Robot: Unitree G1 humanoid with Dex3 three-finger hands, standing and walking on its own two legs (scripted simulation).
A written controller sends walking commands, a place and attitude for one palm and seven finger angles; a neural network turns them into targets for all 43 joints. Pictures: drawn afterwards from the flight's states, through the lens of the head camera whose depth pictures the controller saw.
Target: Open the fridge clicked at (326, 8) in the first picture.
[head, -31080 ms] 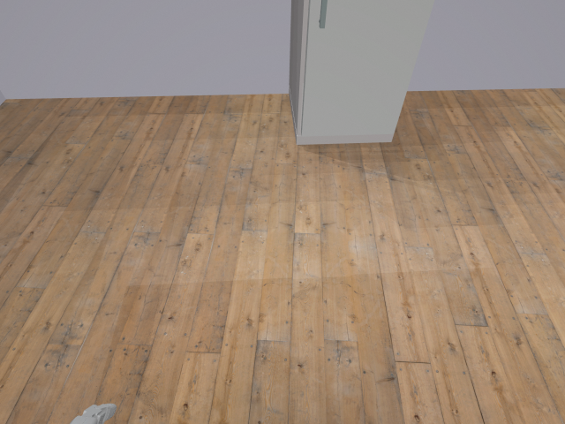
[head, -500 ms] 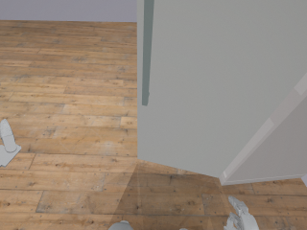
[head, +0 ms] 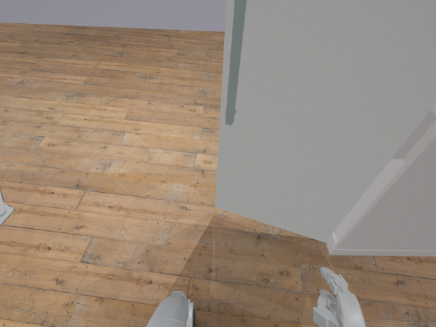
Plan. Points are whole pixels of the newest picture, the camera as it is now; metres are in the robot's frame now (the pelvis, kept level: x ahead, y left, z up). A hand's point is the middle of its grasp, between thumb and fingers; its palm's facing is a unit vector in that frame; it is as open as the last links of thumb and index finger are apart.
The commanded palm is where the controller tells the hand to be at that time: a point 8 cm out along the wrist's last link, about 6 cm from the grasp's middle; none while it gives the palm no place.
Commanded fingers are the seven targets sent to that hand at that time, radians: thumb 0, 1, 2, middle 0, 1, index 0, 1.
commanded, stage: stop stepping back and stand still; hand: left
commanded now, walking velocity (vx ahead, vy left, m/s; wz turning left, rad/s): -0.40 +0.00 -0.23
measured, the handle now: (237, 60) +0.71 +0.03 +0.14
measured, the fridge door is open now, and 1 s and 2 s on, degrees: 71 71 71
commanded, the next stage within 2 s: let the arm hang, fingers relaxed in 0.76 s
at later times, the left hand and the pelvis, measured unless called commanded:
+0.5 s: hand out of the picture +0.13 +0.26 +0.22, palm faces +0.33 -0.79 -0.52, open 7.4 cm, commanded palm +0.08 +0.30 +0.21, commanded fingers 0.00 0.90 0.90 -0.20 -0.30 -0.20 -0.30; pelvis -0.09 +0.02 +0.03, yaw -7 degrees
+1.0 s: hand (67, 282) +0.17 +0.26 +0.03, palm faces +0.02 -0.89 -0.45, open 7.4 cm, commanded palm none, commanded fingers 0.00 0.90 0.90 -0.20 -0.30 -0.20 -0.30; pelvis -0.09 +0.05 +0.02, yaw -7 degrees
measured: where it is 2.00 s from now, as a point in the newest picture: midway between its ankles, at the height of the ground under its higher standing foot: outside the picture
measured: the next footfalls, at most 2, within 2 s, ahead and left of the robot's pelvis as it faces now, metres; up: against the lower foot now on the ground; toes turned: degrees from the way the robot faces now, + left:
left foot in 0.20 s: +0.00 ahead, +0.13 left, +0.00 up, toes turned +1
right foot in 0.50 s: -0.08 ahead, -0.08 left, +0.00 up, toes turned -8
